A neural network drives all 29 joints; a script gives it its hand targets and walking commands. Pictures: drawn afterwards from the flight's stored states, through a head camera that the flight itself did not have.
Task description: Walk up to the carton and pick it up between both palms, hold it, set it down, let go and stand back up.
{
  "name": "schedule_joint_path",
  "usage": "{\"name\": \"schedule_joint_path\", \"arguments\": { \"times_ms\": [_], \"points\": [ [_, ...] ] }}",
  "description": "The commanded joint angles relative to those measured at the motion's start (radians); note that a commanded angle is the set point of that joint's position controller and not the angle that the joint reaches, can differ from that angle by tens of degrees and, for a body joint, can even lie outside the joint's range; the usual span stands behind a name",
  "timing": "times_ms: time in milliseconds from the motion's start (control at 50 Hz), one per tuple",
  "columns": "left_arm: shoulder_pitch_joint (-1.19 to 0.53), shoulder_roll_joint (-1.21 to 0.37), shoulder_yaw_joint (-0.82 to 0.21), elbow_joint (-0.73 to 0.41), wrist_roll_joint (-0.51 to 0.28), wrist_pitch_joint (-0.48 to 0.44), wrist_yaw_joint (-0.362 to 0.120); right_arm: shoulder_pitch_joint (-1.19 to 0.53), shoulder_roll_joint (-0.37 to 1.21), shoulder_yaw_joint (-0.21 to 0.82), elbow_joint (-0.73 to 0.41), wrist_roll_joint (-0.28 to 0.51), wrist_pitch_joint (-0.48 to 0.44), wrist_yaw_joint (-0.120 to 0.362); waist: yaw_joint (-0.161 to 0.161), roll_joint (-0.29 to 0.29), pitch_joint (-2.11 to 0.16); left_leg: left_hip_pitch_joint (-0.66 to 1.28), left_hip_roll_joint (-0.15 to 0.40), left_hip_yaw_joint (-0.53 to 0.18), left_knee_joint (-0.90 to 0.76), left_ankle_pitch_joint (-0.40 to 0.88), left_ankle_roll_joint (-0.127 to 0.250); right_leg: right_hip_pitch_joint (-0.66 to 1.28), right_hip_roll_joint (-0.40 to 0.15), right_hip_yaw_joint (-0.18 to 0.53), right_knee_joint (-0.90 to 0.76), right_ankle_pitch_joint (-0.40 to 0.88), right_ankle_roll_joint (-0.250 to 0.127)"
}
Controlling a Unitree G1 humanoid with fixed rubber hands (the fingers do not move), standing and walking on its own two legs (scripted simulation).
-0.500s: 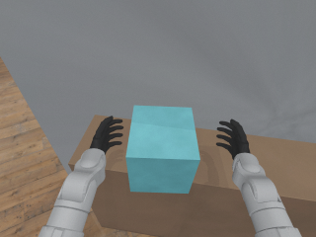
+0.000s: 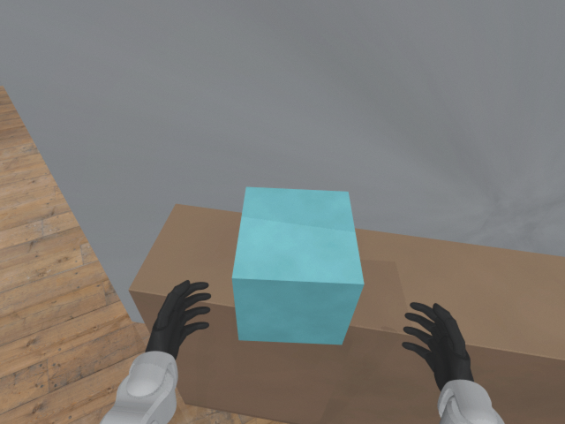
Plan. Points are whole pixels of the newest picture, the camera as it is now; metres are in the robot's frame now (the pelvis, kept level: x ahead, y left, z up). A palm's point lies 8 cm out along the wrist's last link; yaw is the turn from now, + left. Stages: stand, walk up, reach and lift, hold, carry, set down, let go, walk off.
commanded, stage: let go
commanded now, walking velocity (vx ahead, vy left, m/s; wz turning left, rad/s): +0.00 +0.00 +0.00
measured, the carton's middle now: (293, 265) +0.38 +0.02 -0.01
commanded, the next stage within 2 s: stand in 0.42 s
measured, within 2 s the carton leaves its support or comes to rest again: neither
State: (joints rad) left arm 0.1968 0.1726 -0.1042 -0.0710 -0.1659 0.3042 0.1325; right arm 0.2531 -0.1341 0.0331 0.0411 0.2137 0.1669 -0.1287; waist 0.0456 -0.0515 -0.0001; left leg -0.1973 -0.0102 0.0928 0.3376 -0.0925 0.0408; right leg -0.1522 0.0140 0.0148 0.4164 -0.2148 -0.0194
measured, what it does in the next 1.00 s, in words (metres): shifts its weight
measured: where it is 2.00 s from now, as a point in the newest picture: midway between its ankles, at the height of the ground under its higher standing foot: outside the picture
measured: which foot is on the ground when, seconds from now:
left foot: down 0.00-1.00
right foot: down 0.00-1.00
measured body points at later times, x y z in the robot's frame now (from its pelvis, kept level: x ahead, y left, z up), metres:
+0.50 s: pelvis +0.00 +0.01 -0.01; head -0.01 +0.01 +0.44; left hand +0.15 +0.22 -0.08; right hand +0.15 -0.21 -0.08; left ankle +0.06 +0.10 -0.74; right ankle +0.01 -0.11 -0.74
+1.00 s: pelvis +0.06 +0.00 -0.01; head +0.05 +0.01 +0.44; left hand +0.07 +0.23 -0.16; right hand +0.07 -0.22 -0.16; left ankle +0.06 +0.10 -0.74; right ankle +0.01 -0.11 -0.74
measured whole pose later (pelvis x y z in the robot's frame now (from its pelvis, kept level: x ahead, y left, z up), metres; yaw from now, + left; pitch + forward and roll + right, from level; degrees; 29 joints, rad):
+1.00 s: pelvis +0.06 +0.00 -0.01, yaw +1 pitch +2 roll +0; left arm 0.42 0.15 0.02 0.90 0.05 -0.04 0.02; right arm 0.41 -0.14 -0.05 0.93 -0.05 -0.04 -0.01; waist 0.00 0.00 -0.08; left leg -0.29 -0.01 0.07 0.54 -0.28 0.04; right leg -0.19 0.02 0.00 0.52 -0.36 -0.02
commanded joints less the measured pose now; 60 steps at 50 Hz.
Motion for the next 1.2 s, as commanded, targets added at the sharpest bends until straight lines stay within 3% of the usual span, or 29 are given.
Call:
{"name": "schedule_joint_path", "arguments": {
  "times_ms": [0, 20, 80, 140, 200, 240, 320, 360, 400, 420, 440, 460, 480, 500, 520, 540, 560, 580, 600, 620, 640, 660, 680, 740, 760, 780, 840, 1000, 1180],
  "points": [
    [-0.085, 0.031, 0.007, -0.134, 0.032, -0.109, -0.010, -0.022, -0.051, -0.013, -0.168, -0.018, -0.087, 0.017, 0.006, 0.039, -0.091, 0.181, 0.062, -0.072, -0.039, -0.023, 0.023, -0.159, -0.065, 0.060, -0.144, -0.119, -0.048],
    [-0.033, 0.026, 0.010, -0.144, 0.033, -0.122, -0.011, 0.029, -0.046, -0.005, -0.206, -0.025, -0.102, 0.015, 0.013, 0.038, -0.081, 0.166, 0.066, -0.069, -0.045, -0.010, 0.026, -0.155, -0.065, 0.066, -0.153, -0.107, -0.047],
    [0.018, 0.021, 0.022, -0.063, 0.054, -0.097, -0.027, 0.105, -0.034, 0.001, -0.117, -0.074, -0.083, 0.001, 0.007, 0.031, -0.020, 0.123, 0.055, -0.058, -0.049, -0.030, 0.019, -0.162, -0.061, 0.058, -0.163, -0.123, -0.043],
    [0.083, 0.026, 0.039, -0.050, 0.085, -0.098, -0.030, 0.136, -0.052, -0.011, -0.120, -0.118, -0.091, 0.007, 0.006, 0.036, 0.006, 0.147, 0.053, -0.068, -0.048, -0.057, 0.008, -0.209, -0.048, 0.048, -0.152, -0.123, -0.041],
    [0.099, 0.018, 0.022, -0.084, 0.090, -0.112, -0.019, 0.134, -0.068, -0.032, -0.131, -0.119, -0.118, 0.028, 0.010, 0.066, 0.017, 0.142, 0.056, -0.070, -0.047, -0.148, 0.002, -0.224, -0.049, 0.050, -0.120, -0.151, -0.051],
    [0.100, 0.025, 0.015, -0.096, 0.090, -0.142, -0.014, 0.142, -0.062, -0.034, -0.165, -0.140, -0.141, 0.043, 0.012, 0.044, -0.019, 0.162, 0.055, -0.074, -0.030, -0.153, 0.007, -0.261, -0.046, 0.047, -0.095, -0.152, -0.047],
    [0.033, 0.040, 0.010, -0.043, 0.095, -0.207, -0.001, 0.114, -0.104, -0.072, -0.059, -0.155, -0.187, 0.091, 0.001, 0.107, -0.014, 0.036, 0.090, -0.105, -0.048, -0.330, 0.014, -0.184, -0.018, 0.007, -0.016, -0.151, -0.037],
    [0.027, 0.024, 0.013, 0.042, 0.114, -0.196, -0.003, 0.098, -0.115, -0.081, 0.027, -0.165, -0.192, 0.101, -0.002, 0.118, -0.009, -0.043, 0.094, -0.116, -0.055, -0.408, 0.018, -0.118, 0.004, -0.013, 0.027, -0.140, -0.035],
    [0.044, 0.025, 0.009, 0.118, 0.111, -0.198, -0.009, 0.099, -0.109, -0.076, 0.076, -0.174, -0.208, 0.105, -0.008, 0.073, -0.014, -0.069, 0.086, -0.115, -0.029, -0.376, 0.024, -0.136, 0.003, -0.013, 0.030, -0.142, -0.034],
    [0.257, 0.155, 0.085, 0.454, 0.235, -0.255, -0.067, 0.118, -0.134, -0.110, 0.320, -0.298, -0.167, 0.111, -0.019, 0.119, 0.077, -0.115, 0.118, -0.201, -0.013, -0.610, 0.026, -0.207, -0.010, 0.030, 0.058, -0.314, -0.024],
    [0.308, 0.128, 0.100, 0.497, 0.257, -0.266, -0.094, 0.130, -0.165, -0.125, 0.349, -0.312, -0.140, 0.115, -0.017, 0.193, 0.125, -0.216, 0.140, -0.233, -0.062, -0.723, 0.034, -0.217, -0.009, 0.037, 0.094, -0.391, -0.024],
    [0.322, 0.157, 0.119, 0.520, 0.260, -0.275, -0.112, 0.143, -0.186, -0.129, 0.365, -0.309, -0.139, 0.118, -0.011, 0.152, 0.095, -0.317, 0.163, -0.281, -0.103, -0.787, 0.048, -0.154, 0.012, 0.013, 0.140, -0.383, -0.032],
    [0.291, 0.128, 0.120, 0.523, 0.252, -0.286, -0.127, 0.108, -0.223, -0.131, 0.391, -0.311, -0.143, 0.122, 0.000, 0.178, 0.104, -0.337, 0.168, -0.279, -0.110, -0.791, 0.054, -0.167, 0.008, 0.016, 0.157, -0.343, -0.039],
    [0.278, 0.130, 0.127, 0.535, 0.249, -0.296, -0.136, 0.109, -0.226, -0.134, 0.406, -0.305, -0.154, 0.129, 0.000, 0.090, 0.083, -0.331, 0.154, -0.264, -0.087, -0.686, 0.049, -0.143, 0.001, 0.018, 0.119, -0.238, -0.054],
    [0.236, 0.137, 0.121, 0.542, 0.241, -0.314, -0.150, 0.075, -0.211, -0.128, 0.434, -0.293, -0.173, 0.139, 0.005, 0.068, 0.028, -0.234, 0.128, -0.226, 0.021, -0.539, 0.044, -0.165, -0.061, 0.082, 0.033, -0.162, -0.076],
    [0.194, 0.166, 0.132, 0.570, 0.244, -0.331, -0.151, 0.075, -0.196, -0.121, 0.453, -0.284, -0.191, 0.147, -0.025, -0.044, -0.027, -0.174, 0.056, -0.146, 0.140, -0.361, 0.030, -0.184, -0.121, 0.181, -0.042, -0.142, -0.095],
    [0.154, 0.176, 0.137, 0.590, 0.241, -0.346, -0.145, 0.093, -0.172, -0.113, 0.486, -0.275, -0.204, 0.152, -0.061, -0.099, -0.034, -0.102, 0.020, -0.117, 0.230, -0.251, 0.018, -0.289, -0.179, 0.271, -0.099, -0.169, -0.136],
    [0.089, 0.154, 0.130, 0.604, 0.248, -0.353, -0.143, 0.079, -0.134, -0.098, 0.513, -0.271, -0.207, 0.158, -0.078, -0.101, -0.025, -0.039, 0.001, -0.109, 0.286, -0.234, 0.025, -0.389, -0.186, 0.282, -0.158, -0.281, -0.146],
    [0.073, 0.125, 0.121, 0.623, 0.246, -0.352, -0.139, 0.110, -0.117, -0.092, 0.529, -0.266, -0.212, 0.164, -0.104, -0.109, 0.009, 0.035, 0.032, -0.122, 0.204, -0.224, 0.039, -0.463, -0.164, 0.254, -0.162, -0.340, -0.129],
    [0.109, 0.101, 0.122, 0.651, 0.240, -0.359, -0.140, 0.152, -0.139, -0.091, 0.555, -0.266, -0.219, 0.163, -0.102, -0.128, -0.017, 0.103, 0.083, -0.172, 0.144, -0.215, 0.051, -0.490, -0.137, 0.219, -0.128, -0.349, -0.106],
    [0.148, 0.077, 0.125, 0.672, 0.234, -0.360, -0.145, 0.160, -0.167, -0.102, 0.595, -0.268, -0.220, 0.163, -0.085, 0.008, 0.029, 0.085, 0.133, -0.252, 0.101, -0.344, 0.057, -0.521, -0.068, 0.150, -0.062, -0.386, -0.083],
    [0.176, 0.072, 0.128, 0.691, 0.228, -0.356, -0.148, 0.151, -0.193, -0.119, 0.616, -0.273, -0.217, 0.161, -0.062, 0.115, 0.036, -0.059, 0.181, -0.337, 0.018, -0.469, 0.083, -0.380, -0.020, 0.081, 0.003, -0.265, -0.070],
    [0.178, 0.076, 0.135, 0.703, 0.226, -0.353, -0.150, 0.143, -0.202, -0.121, 0.632, -0.278, -0.209, 0.155, -0.043, 0.137, 0.072, -0.181, 0.180, -0.353, -0.035, -0.471, 0.099, -0.261, -0.027, 0.078, 0.040, -0.156, -0.071],
    [0.251, 0.124, 0.147, 0.777, 0.218, -0.368, -0.145, 0.114, -0.174, -0.108, 0.662, -0.274, -0.221, 0.142, -0.025, 0.027, 0.029, -0.176, 0.117, -0.257, 0.018, -0.213, 0.075, -0.144, -0.066, 0.118, -0.021, 0.034, -0.084],
    [0.244, 0.122, 0.146, 0.802, 0.216, -0.373, -0.142, 0.134, -0.170, -0.103, 0.678, -0.269, -0.231, 0.141, -0.045, 0.030, -0.024, -0.111, 0.088, -0.216, 0.038, -0.132, 0.061, -0.135, -0.078, 0.131, -0.031, 0.055, -0.089],
    [0.265, 0.122, 0.145, 0.823, 0.207, -0.378, -0.138, 0.153, -0.175, -0.102, 0.713, -0.262, -0.235, 0.142, -0.041, 0.031, -0.043, -0.052, 0.079, -0.199, 0.077, -0.043, 0.059, -0.149, -0.083, 0.128, -0.030, 0.118, -0.081],
    [0.303, 0.134, 0.161, 0.867, 0.211, -0.383, -0.116, 0.226, -0.166, -0.113, 0.776, -0.268, -0.240, 0.128, -0.046, 0.073, -0.102, 0.038, 0.121, -0.184, 0.138, 0.201, 0.083, -0.116, -0.092, 0.098, 0.032, 0.178, -0.072],
    [0.321, 0.071, 0.152, 0.976, 0.207, -0.352, -0.103, 0.255, -0.105, -0.104, 0.893, -0.260, -0.211, 0.108, -0.041, 0.072, 0.027, -0.013, 0.117, -0.157, 0.134, 0.224, 0.068, -0.117, -0.098, 0.091, 0.017, 0.241, -0.066],
    [0.300, 0.023, 0.140, 1.084, 0.201, -0.345, -0.093, 0.243, -0.066, -0.094, 0.996, -0.254, -0.199, 0.098, -0.046, 0.044, 0.101, -0.001, 0.110, -0.151, 0.090, 0.138, 0.041, -0.101, -0.101, 0.093, -0.038, 0.229, -0.059]
  ]
}}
